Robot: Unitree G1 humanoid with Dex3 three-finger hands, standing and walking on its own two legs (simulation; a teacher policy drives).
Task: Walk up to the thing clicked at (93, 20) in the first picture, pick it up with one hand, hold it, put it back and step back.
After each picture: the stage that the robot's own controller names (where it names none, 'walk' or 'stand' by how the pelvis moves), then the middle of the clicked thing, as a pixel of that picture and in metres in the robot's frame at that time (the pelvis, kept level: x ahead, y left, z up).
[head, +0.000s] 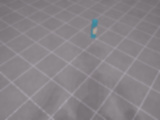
stand; (94, 29) +1.60 -0.17 -0.66
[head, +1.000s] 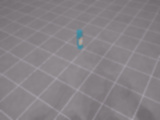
walk; (79, 39) +1.49 +0.13 -0.63
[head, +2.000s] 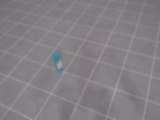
walk; (57, 62) +1.02 +0.31 -0.65
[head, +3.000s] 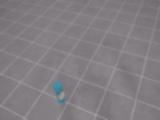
walk; (59, 93) +0.68 +0.25 -0.65
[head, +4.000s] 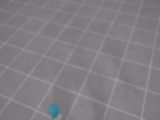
stand; (55, 115) +0.45 +0.23 -0.64
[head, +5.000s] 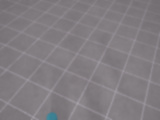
stand; out of the picture +0.43 +0.19 -0.66
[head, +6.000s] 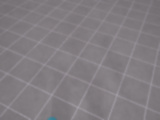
stand; out of the picture +0.41 +0.20 -0.66
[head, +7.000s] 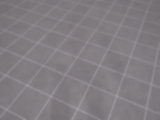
stand; out of the picture +0.38 +0.21 -0.66
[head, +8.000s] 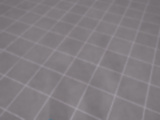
stand; out of the picture +0.39 +0.21 -0.66
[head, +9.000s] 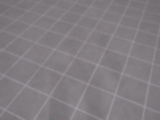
go down; out of the picture +0.38 +0.21 -0.66
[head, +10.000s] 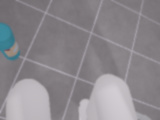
go down; (7, 45) +0.48 +0.24 -0.25
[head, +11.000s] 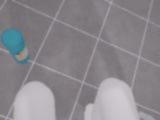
approach; (17, 49) +0.47 +0.23 -0.26
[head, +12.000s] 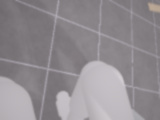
close in; out of the picture +0.46 +0.28 -0.16
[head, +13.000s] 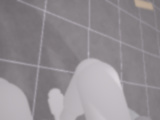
close; out of the picture +0.45 +0.29 -0.16
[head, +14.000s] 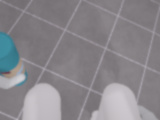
lift; (9, 65) +0.35 +0.24 -0.02
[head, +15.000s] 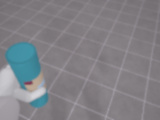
hold; (31, 80) +0.32 +0.16 +0.09
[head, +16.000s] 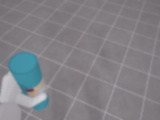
hold; (33, 86) +0.32 +0.16 +0.05
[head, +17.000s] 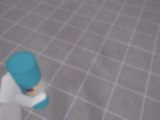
hold; (32, 85) +0.31 +0.16 +0.05
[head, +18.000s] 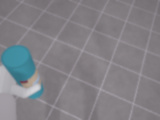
crouch; (27, 77) +0.35 +0.17 -0.01
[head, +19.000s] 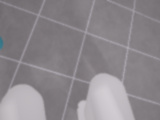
lower; out of the picture +0.49 +0.24 -0.05
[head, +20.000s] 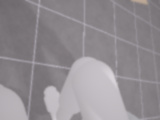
lower; out of the picture +0.46 +0.29 -0.17
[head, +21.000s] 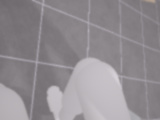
lower; out of the picture +0.45 +0.29 -0.17
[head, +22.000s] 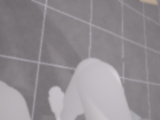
lower; out of the picture +0.44 +0.29 -0.17
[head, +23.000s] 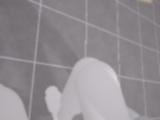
lower; out of the picture +0.45 +0.30 -0.17
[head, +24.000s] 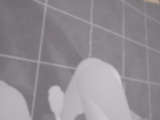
draw back; out of the picture +0.45 +0.28 -0.17
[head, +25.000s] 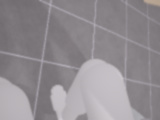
rise; out of the picture +0.45 +0.27 -0.17
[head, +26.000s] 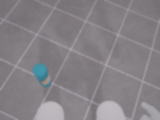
walk; (43, 76) +0.45 +0.20 -0.42
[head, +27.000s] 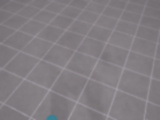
stand; out of the picture +0.40 +0.18 -0.60
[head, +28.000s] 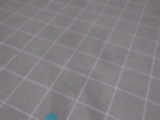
stand; out of the picture +0.41 +0.18 -0.60
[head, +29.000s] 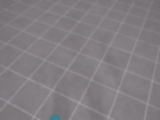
stand; out of the picture +0.40 +0.17 -0.63
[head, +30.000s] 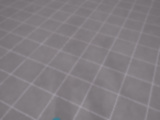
stand; out of the picture +0.42 +0.18 -0.66
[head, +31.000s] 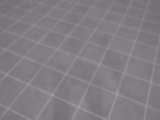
stand; out of the picture +0.38 +0.19 -0.66
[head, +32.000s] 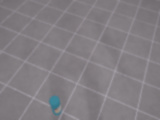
walk; (56, 106) +0.44 +0.16 -0.63
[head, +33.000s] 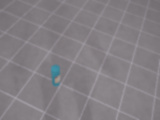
walk; (55, 76) +0.70 +0.16 -0.65
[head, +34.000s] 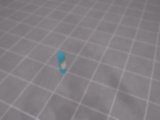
stand; (62, 63) +1.04 +0.26 -0.64
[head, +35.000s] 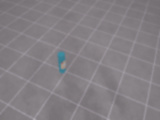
stand; (61, 62) +1.01 +0.17 -0.65
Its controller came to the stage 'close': yes
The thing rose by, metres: 0.69
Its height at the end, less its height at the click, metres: +0.00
